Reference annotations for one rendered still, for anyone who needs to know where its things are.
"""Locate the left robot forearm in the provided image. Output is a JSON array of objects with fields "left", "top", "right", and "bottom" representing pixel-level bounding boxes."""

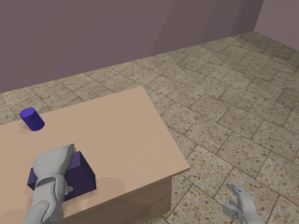
[{"left": 22, "top": 174, "right": 65, "bottom": 224}]

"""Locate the right robot forearm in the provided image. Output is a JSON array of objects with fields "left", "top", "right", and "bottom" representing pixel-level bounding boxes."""
[{"left": 240, "top": 211, "right": 266, "bottom": 224}]

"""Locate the table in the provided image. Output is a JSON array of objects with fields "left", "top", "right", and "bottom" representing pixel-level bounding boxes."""
[{"left": 0, "top": 86, "right": 191, "bottom": 224}]

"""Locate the right robot hand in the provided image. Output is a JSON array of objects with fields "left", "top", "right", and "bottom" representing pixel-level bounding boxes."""
[{"left": 222, "top": 181, "right": 258, "bottom": 223}]

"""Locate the sponge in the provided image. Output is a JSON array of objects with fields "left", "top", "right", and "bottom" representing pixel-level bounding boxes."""
[{"left": 27, "top": 151, "right": 96, "bottom": 202}]

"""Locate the left robot hand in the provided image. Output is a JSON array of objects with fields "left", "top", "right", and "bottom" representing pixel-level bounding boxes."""
[{"left": 33, "top": 144, "right": 77, "bottom": 196}]

